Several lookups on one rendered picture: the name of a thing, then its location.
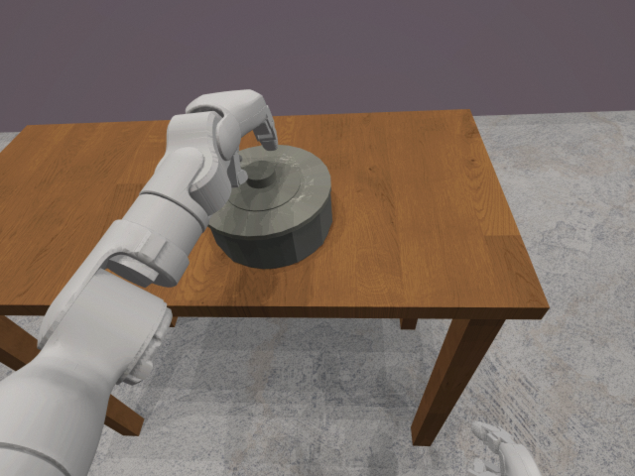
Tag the lid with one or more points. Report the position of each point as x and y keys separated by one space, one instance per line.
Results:
x=298 y=195

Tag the right robot hand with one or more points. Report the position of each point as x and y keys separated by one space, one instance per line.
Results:
x=515 y=459

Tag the knob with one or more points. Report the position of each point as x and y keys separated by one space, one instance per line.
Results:
x=260 y=174

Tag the pot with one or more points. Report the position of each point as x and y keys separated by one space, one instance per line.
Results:
x=280 y=251

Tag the left robot hand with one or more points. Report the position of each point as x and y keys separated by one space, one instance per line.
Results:
x=251 y=112

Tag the table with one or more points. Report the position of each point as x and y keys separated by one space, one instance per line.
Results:
x=420 y=228

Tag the left robot forearm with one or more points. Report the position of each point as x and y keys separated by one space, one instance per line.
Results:
x=152 y=242

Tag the robot left upper arm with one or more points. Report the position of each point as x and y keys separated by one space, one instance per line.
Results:
x=52 y=410

